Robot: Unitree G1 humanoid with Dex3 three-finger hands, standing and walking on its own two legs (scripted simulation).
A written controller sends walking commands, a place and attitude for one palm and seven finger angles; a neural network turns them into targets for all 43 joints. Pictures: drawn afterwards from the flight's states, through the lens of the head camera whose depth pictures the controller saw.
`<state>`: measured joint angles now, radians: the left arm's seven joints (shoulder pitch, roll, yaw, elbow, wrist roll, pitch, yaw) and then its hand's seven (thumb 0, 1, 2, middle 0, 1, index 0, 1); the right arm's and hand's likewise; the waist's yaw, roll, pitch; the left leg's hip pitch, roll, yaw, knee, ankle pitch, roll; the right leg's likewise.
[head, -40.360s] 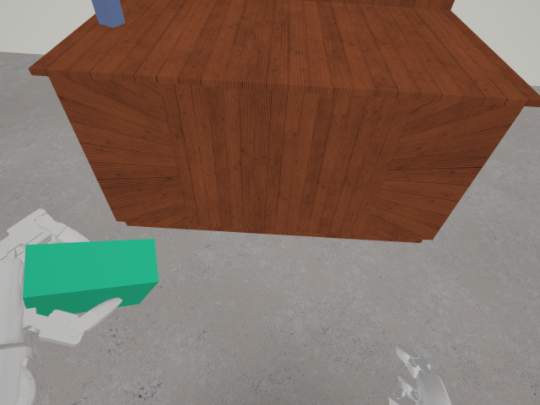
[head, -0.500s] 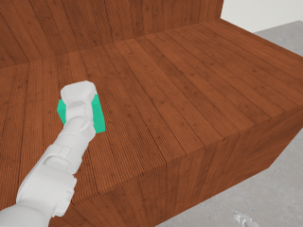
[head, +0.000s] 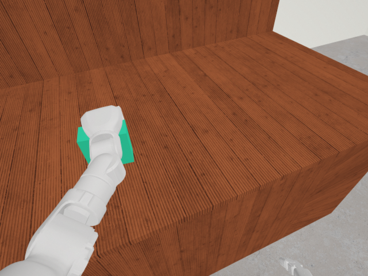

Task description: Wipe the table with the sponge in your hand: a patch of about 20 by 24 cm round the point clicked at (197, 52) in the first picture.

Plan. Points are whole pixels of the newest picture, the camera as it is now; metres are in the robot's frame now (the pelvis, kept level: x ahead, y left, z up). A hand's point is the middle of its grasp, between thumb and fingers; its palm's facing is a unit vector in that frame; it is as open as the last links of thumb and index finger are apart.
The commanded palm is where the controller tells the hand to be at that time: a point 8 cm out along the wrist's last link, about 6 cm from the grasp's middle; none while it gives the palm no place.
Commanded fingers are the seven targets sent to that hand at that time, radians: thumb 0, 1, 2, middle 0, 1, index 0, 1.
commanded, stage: wipe back along the third lane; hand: left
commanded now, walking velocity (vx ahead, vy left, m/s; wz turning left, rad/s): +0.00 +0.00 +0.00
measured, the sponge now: (109, 150) +0.40 +0.22 +0.06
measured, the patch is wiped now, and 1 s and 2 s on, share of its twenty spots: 0.95 0.95 0.95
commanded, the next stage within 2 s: slide back across to the middle lane in 1.32 s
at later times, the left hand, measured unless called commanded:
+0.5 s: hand (111, 147) +0.37 +0.20 +0.11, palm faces +0.09 -0.07 -0.99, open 9.4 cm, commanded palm +0.32 +0.18 +0.14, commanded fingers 0.00 0.10 1.30 -1.20 -1.60 -1.20 -1.60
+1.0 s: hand (119, 163) +0.32 +0.16 +0.11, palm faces +0.12 -0.09 -0.99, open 9.4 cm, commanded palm +0.27 +0.15 +0.14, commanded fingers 0.00 0.10 1.30 -1.20 -1.60 -1.20 -1.60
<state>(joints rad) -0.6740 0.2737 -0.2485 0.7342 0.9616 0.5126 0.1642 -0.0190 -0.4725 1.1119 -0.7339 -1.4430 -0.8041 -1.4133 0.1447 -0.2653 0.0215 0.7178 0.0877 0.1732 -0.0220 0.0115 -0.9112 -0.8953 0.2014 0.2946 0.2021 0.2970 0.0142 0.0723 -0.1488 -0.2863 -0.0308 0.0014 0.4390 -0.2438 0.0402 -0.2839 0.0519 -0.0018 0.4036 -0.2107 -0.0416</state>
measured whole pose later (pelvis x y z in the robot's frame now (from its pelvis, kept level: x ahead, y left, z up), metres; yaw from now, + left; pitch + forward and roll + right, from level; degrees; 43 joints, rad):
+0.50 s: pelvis +0.01 +0.01 +0.00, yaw +1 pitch +2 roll -1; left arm -0.49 0.24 -0.39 0.38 0.98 0.68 0.08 -0.01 -0.45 1.11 -0.71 -1.47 -0.78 -1.44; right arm 0.01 -0.26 0.05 0.66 0.09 0.22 0.03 0.01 -0.91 -0.90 0.20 0.29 0.21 0.30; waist 0.06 0.07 -0.13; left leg -0.21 -0.04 -0.01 0.46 -0.28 0.05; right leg -0.21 0.04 -0.01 0.44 -0.26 -0.04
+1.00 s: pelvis -0.01 -0.01 +0.00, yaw +0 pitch -1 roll +0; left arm -0.34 0.25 -0.42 0.18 0.98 0.72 0.07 0.00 -0.45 1.11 -0.71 -1.47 -0.79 -1.44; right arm -0.01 -0.26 0.06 0.64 0.10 0.22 0.06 0.01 -0.91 -0.90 0.20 0.29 0.20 0.29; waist 0.08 0.09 -0.11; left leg -0.20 -0.03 -0.01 0.48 -0.27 0.02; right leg -0.21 0.05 -0.01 0.48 -0.26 -0.06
